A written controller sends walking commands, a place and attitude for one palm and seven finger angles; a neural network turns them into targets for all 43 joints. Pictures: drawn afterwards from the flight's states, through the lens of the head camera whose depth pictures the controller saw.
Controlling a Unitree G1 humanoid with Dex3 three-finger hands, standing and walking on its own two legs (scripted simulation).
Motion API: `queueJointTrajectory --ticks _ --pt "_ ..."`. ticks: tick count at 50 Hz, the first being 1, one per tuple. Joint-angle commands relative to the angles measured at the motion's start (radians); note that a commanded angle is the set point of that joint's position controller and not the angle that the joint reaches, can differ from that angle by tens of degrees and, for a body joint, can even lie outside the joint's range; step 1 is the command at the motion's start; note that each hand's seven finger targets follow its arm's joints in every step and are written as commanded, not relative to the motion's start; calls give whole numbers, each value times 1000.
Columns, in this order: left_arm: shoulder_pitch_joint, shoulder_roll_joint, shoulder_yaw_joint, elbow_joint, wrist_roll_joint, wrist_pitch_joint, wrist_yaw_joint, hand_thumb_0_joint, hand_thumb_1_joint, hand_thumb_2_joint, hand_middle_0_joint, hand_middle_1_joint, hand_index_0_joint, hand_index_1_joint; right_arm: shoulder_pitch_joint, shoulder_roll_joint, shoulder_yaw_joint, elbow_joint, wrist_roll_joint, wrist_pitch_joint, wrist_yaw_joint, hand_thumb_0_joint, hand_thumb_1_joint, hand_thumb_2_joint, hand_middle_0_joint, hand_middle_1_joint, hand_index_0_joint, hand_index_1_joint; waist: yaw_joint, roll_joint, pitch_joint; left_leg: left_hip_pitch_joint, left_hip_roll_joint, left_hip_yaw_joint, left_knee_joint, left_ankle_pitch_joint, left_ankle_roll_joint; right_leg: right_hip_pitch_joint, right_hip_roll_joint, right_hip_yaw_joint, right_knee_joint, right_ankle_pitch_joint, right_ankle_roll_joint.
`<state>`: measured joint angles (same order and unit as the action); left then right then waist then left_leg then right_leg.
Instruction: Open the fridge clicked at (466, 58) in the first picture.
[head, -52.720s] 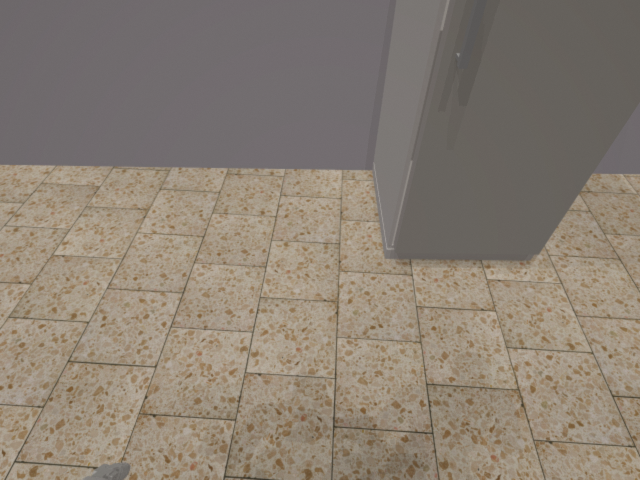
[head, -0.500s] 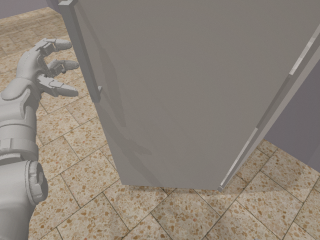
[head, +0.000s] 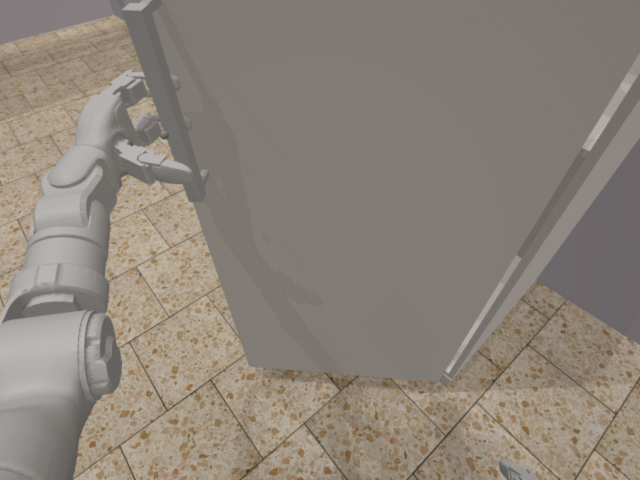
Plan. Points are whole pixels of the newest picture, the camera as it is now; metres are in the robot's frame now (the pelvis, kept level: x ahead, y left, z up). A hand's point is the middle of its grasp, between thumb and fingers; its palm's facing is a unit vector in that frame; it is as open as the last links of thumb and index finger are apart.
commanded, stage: slide the fingers in behind the handle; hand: left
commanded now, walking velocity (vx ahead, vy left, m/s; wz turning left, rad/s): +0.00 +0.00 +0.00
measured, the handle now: (178, 112) +0.52 +0.19 +0.21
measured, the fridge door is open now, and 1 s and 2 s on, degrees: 42 42 42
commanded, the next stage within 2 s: grip the handle and tug to test in 0.98 s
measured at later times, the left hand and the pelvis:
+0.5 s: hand (173, 139) +0.45 +0.18 +0.21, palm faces -0.04 -1.00 -0.01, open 14.1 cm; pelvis +0.00 +0.00 +0.00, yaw -1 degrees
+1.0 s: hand (180, 136) +0.46 +0.17 +0.21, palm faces -0.05 -1.00 +0.01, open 14.0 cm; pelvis +0.01 +0.00 +0.00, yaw -1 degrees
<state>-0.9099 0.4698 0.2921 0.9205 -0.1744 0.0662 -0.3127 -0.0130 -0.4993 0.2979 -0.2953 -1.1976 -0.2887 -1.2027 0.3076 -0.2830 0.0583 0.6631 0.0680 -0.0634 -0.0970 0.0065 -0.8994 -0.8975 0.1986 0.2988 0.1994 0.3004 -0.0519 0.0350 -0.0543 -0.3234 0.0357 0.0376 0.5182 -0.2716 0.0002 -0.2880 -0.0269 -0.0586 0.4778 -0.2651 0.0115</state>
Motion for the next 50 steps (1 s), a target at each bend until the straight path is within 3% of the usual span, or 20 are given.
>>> queueJointTrajectory --ticks 1,4,8,11,14,16,19,20,23,26,30,31,32,34,36,37,39,42,46,50 --pt "-500 252 56 -216 -20 -73 3 0 -500 300 -300 -1200 -300 -1200 2 -146 -63 -110 -2 -39 -9 0 -900 -900 200 300 200 300 -11 -6 -321 193 -24 -32 -27 294 37 63 35 19 -34 344 -34" --pt "-440 328 121 -216 -13 -80 12 0 -500 300 -300 -1200 -300 -1200 10 -151 -66 -115 -5 -33 -8 0 -900 -900 200 300 200 300 14 -15 -340 172 -27 -23 -28 319 41 118 31 24 -32 382 -35" --pt "-453 248 56 -301 -16 -84 10 0 -500 300 -300 -1200 -300 -1200 -8 -143 -68 -126 0 -37 -6 0 -900 -900 200 300 200 300 2 22 -326 192 -23 -15 -35 322 39 105 35 22 -34 389 -33" --pt "-430 281 89 -301 -25 -72 11 0 -500 300 -300 -1200 -300 -1200 -4 -151 -73 -121 3 -35 -8 0 -900 -900 200 300 200 300 3 -14 -318 191 -21 -15 -39 308 43 108 39 24 -42 380 -32" --pt "-434 256 67 -268 -31 -51 8 0 -500 300 -300 -1200 -300 -1200 0 -151 -72 -115 5 -33 -13 0 -900 -900 200 300 200 300 -9 -43 -280 172 -24 -9 -42 270 47 95 35 21 -53 347 -29" --pt "-475 257 65 -285 -22 -48 16 0 -500 300 -300 -1200 -300 -1200 -7 -148 -71 -113 4 -37 -12 0 -900 -900 200 300 200 300 -13 -6 -276 179 -25 -14 -44 259 45 71 36 25 -56 329 -28" --pt "-464 240 47 -299 -19 -57 24 0 -500 300 -300 -1200 -300 -1200 -4 -146 -71 -114 3 -39 -12 0 -900 -900 200 300 200 300 -10 -12 -307 196 -24 -15 -38 286 45 90 34 23 -49 344 -31" --pt "-478 228 42 -327 -21 -61 27 0 -500 300 -300 -1200 -300 -1200 -15 -141 -70 -118 3 -43 -10 0 -900 -900 200 300 200 300 -9 27 -320 213 -26 -15 -35 293 45 82 35 28 -48 354 -32" --pt "-474 188 18 -334 -27 -62 26 0 -500 300 -300 -1200 -300 -1200 -17 -138 -69 -115 1 -46 -9 0 -900 -900 200 300 200 300 -13 4 -327 227 -24 -20 -35 319 40 84 39 19 -42 376 -33" --pt "-468 195 29 -303 -31 -50 31 0 -500 300 -300 -1200 -300 -1200 -23 -139 -68 -112 3 -43 -8 0 -900 -900 200 300 200 300 -10 -20 -300 211 -24 -20 -39 294 42 77 38 20 -48 359 -33" --pt "-488 200 29 -338 -20 -55 41 0 -500 300 -300 -1200 -300 -1200 -31 -136 -66 -117 1 -43 -8 0 -900 -900 200 300 200 300 -4 14 -334 234 -25 -24 -36 330 39 87 35 21 -39 376 -37" --pt "-499 159 -5 -339 -16 -53 43 0 -500 300 -300 -1200 -300 -1200 -37 -130 -64 -117 2 -45 -7 0 -900 -900 200 300 200 300 -9 42 -321 245 -23 -26 -38 331 35 68 36 17 -39 364 -38" --pt "-489 140 -11 -322 -18 -48 47 0 -500 300 -300 -1200 -300 -1200 -31 -129 -64 -113 2 -47 -5 0 -900 -900 200 300 200 300 -12 17 -306 240 -23 -31 -36 327 36 56 39 14 -42 355 -38" --pt "-469 184 25 -268 -15 -41 57 0 -500 300 -300 -1200 -300 -1200 -18 -137 -65 -104 -1 -40 -8 0 -900 -900 200 300 200 300 -10 -28 -281 212 -22 -33 -40 306 36 62 38 11 -46 333 -38" --pt "-513 178 20 -247 -14 -37 60 0 -500 300 -300 -1200 -300 -1200 -18 -137 -64 -99 -2 -39 -9 0 -900 -900 200 300 200 300 -21 -48 -266 199 -22 -35 -45 287 37 49 37 12 -47 325 -34" --pt "-521 160 7 -261 -13 -40 59 0 -500 300 -300 -1200 -300 -1200 -22 -135 -65 -104 -3 -41 -7 0 -900 -900 200 300 200 300 -19 -35 -280 212 -21 -32 -44 298 37 47 37 14 -44 334 -34" --pt "-492 206 47 -286 -6 -53 67 0 -500 300 -300 -1200 -300 -1200 -17 -136 -67 -112 -7 -41 -6 0 -900 -900 200 300 200 300 3 -13 -344 234 -23 -31 -35 347 37 87 35 18 -34 369 -39" --pt "-475 177 34 -328 -9 -67 66 0 -500 300 -300 -1200 -300 -1200 -21 -129 -67 -117 -8 -43 -1 0 -900 -900 200 300 200 300 7 2 -373 259 -18 -31 -35 386 31 95 37 15 -28 400 -39" --pt "-418 183 45 -291 -12 -45 60 0 -500 300 -300 -1200 -300 -1200 -22 -133 -68 -117 -3 -34 0 0 -900 -900 200 300 200 300 10 -45 -305 212 -16 -23 -45 362 36 101 39 12 -38 396 -36" --pt "-454 187 36 -320 -4 -30 65 0 -500 300 -300 -1200 -300 -1200 -27 -133 -69 -122 -3 -28 -4 0 -900 -900 200 300 200 300 4 -7 -296 213 -17 -22 -49 346 37 92 36 14 -44 375 -37"
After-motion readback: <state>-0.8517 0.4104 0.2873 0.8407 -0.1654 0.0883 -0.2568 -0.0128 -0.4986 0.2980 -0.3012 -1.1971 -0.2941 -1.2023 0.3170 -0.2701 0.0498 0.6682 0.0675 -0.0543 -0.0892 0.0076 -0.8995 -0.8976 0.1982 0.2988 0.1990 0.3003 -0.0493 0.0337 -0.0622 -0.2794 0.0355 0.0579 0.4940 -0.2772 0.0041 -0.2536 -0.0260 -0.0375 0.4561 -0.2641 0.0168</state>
